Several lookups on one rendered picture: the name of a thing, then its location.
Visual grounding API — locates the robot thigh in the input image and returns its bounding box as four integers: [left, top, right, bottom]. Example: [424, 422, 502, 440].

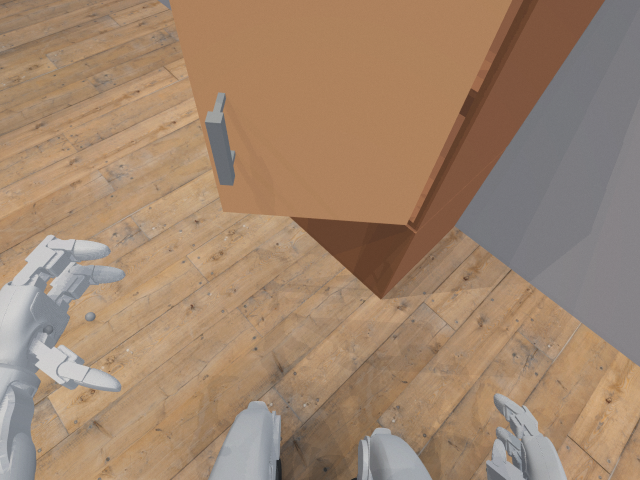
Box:
[358, 434, 432, 480]
[208, 408, 281, 480]

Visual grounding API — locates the left robot forearm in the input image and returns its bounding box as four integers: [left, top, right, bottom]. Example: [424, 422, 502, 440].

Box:
[0, 364, 41, 480]

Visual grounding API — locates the robot right thigh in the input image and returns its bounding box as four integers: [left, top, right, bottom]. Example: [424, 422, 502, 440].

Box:
[358, 434, 432, 480]

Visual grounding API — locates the left robot hand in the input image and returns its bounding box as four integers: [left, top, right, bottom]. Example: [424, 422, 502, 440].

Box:
[0, 235, 126, 392]

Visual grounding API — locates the robot left thigh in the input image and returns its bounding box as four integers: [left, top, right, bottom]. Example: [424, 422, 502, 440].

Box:
[208, 408, 281, 480]

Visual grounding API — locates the right robot hand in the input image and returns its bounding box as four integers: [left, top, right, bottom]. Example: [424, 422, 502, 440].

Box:
[486, 393, 567, 480]

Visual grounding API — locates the handle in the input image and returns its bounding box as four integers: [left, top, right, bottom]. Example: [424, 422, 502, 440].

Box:
[205, 92, 236, 186]

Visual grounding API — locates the cupboard door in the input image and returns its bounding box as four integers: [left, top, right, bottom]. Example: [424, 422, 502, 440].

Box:
[169, 0, 512, 225]

